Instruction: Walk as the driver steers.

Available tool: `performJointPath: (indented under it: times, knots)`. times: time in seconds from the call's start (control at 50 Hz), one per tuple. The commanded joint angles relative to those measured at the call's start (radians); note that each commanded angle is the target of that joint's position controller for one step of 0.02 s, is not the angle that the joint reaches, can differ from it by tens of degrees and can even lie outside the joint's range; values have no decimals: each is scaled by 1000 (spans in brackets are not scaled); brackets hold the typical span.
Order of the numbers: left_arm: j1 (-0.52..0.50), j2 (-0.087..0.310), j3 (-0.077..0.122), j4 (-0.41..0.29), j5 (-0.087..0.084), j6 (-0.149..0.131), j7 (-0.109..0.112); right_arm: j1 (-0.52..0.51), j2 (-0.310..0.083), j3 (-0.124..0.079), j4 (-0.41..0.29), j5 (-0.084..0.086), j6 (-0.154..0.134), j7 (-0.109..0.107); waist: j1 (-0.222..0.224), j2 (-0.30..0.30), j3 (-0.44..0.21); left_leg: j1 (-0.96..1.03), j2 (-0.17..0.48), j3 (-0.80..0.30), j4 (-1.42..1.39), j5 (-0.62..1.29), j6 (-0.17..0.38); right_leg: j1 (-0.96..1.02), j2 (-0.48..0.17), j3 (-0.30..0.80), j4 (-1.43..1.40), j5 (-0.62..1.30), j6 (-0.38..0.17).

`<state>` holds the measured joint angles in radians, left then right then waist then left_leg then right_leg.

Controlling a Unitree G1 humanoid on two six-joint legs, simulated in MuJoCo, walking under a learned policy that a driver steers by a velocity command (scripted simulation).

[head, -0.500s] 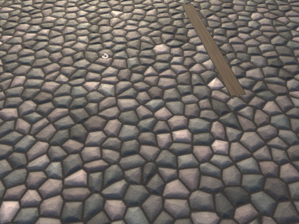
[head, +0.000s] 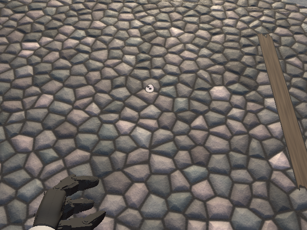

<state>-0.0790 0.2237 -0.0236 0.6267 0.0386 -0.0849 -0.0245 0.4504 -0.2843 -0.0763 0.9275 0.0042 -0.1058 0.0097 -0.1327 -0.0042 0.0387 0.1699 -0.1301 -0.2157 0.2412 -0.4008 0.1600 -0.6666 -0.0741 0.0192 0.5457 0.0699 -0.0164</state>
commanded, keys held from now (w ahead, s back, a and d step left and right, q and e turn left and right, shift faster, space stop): w+shift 0.30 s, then w+e+shift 0.70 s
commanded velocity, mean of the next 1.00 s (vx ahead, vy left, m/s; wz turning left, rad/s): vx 1.00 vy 0.00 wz -0.35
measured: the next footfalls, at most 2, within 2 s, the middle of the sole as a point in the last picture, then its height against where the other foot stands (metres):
right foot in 0.04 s outside the picture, level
left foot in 0.50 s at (118, 181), level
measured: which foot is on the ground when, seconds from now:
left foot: down 0.00-0.06, up 0.08-0.48, down 0.50-0.94, up 0.96-1.00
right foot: up 0.00-0.02, down 0.04-0.50, up 0.52-0.92, down 0.94-1.00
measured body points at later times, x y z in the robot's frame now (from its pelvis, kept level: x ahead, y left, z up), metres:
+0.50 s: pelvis +0.48 -0.02 -0.01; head +0.52 -0.01 +0.44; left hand +0.35 +0.22 -0.14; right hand +0.77 -0.19 -0.06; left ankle +0.63 +0.08 -0.73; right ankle +0.23 -0.15 -0.70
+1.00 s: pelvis +0.94 -0.09 -0.03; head +0.96 -0.09 +0.42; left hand +1.18 +0.11 -0.13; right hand +0.87 -0.34 -0.16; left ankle +0.74 +0.11 -0.58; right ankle +1.02 -0.13 -0.72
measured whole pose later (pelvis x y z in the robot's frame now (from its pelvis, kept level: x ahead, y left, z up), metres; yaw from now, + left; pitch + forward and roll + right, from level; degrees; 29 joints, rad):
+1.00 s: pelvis +0.94 -0.09 -0.03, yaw -24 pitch +0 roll +0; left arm 0.17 0.31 0.06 0.74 0.02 -0.01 -0.04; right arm 0.35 -0.24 -0.03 0.84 -0.04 -0.07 -0.01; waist 0.01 -0.02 0.05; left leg -0.10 0.04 0.10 1.32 -0.40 -0.02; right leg -0.52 0.13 -0.13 0.77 -0.29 -0.21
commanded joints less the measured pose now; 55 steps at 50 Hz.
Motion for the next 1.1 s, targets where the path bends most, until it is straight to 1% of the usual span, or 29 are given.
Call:
performJointPath:
  times: [0.02,0.04,0.06,0.08,0.1,0.14,0.2,0.28,0.36,0.42,0.46,0.48,0.5,0.52,0.54,0.56,0.58,0.62,0.7,0.82,0.86,0.9,0.92,0.94,0.96,0.98,1.0,1.04,1.1]
  knots:
    - [296,201,83,27,-19,-13,30,-30,-223,-47,-41,-27,-9,-12,224,124,-192,-112,197,-58,377,1204,3,534,101,-60,-43,-94,-51]
    - [507,242,104,87,-20,-7,48,-104,-206,-44,-61,-43,-8,-12,345,110,-267,-248,158,-30,632,1065,-7,755,47,-41,-9,-168,-56]
    - [671,303,118,128,7,-4,63,-129,-56,-9,-102,-56,-14,-11,364,-94,-344,-482,81,17,1030,367,-10,951,-151,190,49,-425,-48]
    - [573,349,131,139,36,-8,35,112,21,18,-130,35,-16,-2,165,-454,-455,-769,-35,36,1252,-50,-47,1096,-358,856,-236,-572,-191]
    - [420,223,122,94,25,-4,15,20,-58,20,-101,4,-1,-18,168,-187,-286,-863,79,64,1240,62,-30,956,-304,789,-295,-765,-198]
    - [378,115,97,125,22,-10,4,-174,-76,18,-141,-25,9,3,176,56,-104,-841,134,87,1139,154,-38,693,-211,490,-303,-551,-178]
    - [473,84,81,215,0,-32,9,-220,-12,41,-195,-47,33,34,129,-41,-30,-855,171,70,1051,132,-44,566,-149,319,-358,-429,-156]
    - [513,126,83,240,-23,-54,4,-394,-29,62,-282,-54,35,47,122,-42,75,-966,198,144,823,255,-71,511,-111,138,-478,-207,-160]
    - [577,147,81,263,-50,-62,5,-571,5,95,-347,-44,17,68,161,-29,111,-695,185,291,441,504,-74,425,-71,48,-580,125,-154]
    - [599,231,94,277,-45,-53,10,-545,-50,78,-339,-45,13,45,134,-56,37,-592,114,306,344,445,-58,632,-95,38,-439,587,-145]
    - [596,275,102,285,-30,-34,23,-306,-118,46,-273,-50,8,14,16,-116,-133,-327,66,273,321,304,-40,681,-102,48,-95,775,-118]
    - [563,271,102,276,-30,-25,27,-117,-152,27,-216,-53,6,-3,-80,-104,-220,-96,122,236,303,292,-38,552,-67,41,166,603,-107]
    - [572,172,83,241,-20,-25,23,41,-238,0,-191,-79,6,-23,-97,22,-356,123,359,-1,316,-6,-33,356,2,17,513,154,-114]
    - [692,36,58,202,-82,-25,18,15,-277,-12,-199,-96,8,-16,27,284,-522,319,622,-529,148,-215,55,62,113,44,864,-503,-92]
    - [596,138,75,195,-71,-17,26,-57,-213,-15,-209,-70,18,-8,14,172,-424,212,575,-534,51,-281,57,-54,62,60,911,-421,-109]
    - [490,146,80,185,-57,-10,22,-130,-120,7,-204,-62,9,-7,28,85,-234,53,524,-343,48,-186,37,-93,15,60,856,-341,-107]
    - [453,123,77,179,-50,-2,12,-151,-86,11,-185,-61,2,-4,54,40,-129,-87,491,-219,13,-19,21,-70,-13,54,807,-323,-103]
    - [465,85,77,175,-22,36,-8,-148,-59,18,-149,-46,-13,-9,121,78,-56,-247,443,-27,-35,124,-16,-2,-48,53,766,-322,-88]
    - [306,51,70,95,-9,78,-34,-129,-23,25,-99,-15,-41,-2,153,71,39,-306,385,242,-113,345,-69,-99,-82,4,690,-219,-70]
    - [103,76,52,11,-17,68,-72,-105,-101,16,-80,-17,-51,-16,158,23,102,-279,308,514,-130,866,-134,82,26,-191,242,63,-133]
    - [152,112,60,28,-18,64,-67,-67,-164,4,-84,-16,-33,-33,191,66,38,-150,331,523,18,1295,-152,175,107,-246,195,7,-161]
    - [389,178,88,86,-21,64,-51,-112,-227,-15,-108,-30,7,-49,327,122,-94,-130,377,500,343,1525,-147,421,166,-229,199,-124,-199]
    - [592,224,116,146,-21,63,-34,-155,-238,-20,-129,-38,26,-47,415,111,-182,-213,389,467,625,1443,-128,634,178,-172,172,-202,-233]
    - [664,264,144,181,-28,65,-8,-168,-206,-19,-128,-43,36,-31,425,15,-182,-382,280,465,1003,855,-131,790,153,-75,90,-267,-266]
    - [560,351,162,175,-31,77,4,-149,-41,23,-191,-59,21,-16,271,-250,-96,-777,104,411,1397,-95,-166,891,-9,246,118,-55,-330]
    - [534,422,178,123,-11,86,2,-135,-62,35,-306,-33,-4,-16,237,-222,-323,-1024,82,179,1507,-100,-180,1108,-156,709,-121,-303,-511]
    - [514,367,174,106,-14,87,13,-222,-108,38,-313,-44,-30,-15,253,-38,-234,-1091,143,120,1413,-19,-171,1014,-193,817,-299,-514,-468]
    - [456,276,149,129,-22,68,22,-257,-110,42,-303,-57,-30,-15,154,109,-34,-983,212,119,1208,43,-180,681,-125,661,-329,-404,-388]
    - [415,204,116,125,-30,18,27,-216,-72,56,-291,-79,38,-8,75,118,21,-800,282,149,996,37,-220,370,-29,428,-359,-260,-346]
